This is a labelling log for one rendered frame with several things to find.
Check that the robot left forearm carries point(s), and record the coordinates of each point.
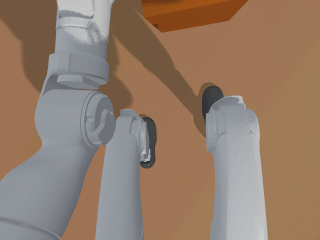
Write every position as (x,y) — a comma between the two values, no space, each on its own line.
(82,36)

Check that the carton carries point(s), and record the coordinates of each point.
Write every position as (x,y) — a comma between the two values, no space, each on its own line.
(172,15)

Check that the left robot upper arm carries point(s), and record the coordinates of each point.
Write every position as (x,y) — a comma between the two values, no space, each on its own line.
(38,197)

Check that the robot left thigh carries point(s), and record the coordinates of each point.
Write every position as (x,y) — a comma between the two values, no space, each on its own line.
(119,214)

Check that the robot left foot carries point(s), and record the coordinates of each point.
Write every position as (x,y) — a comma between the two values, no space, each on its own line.
(152,132)

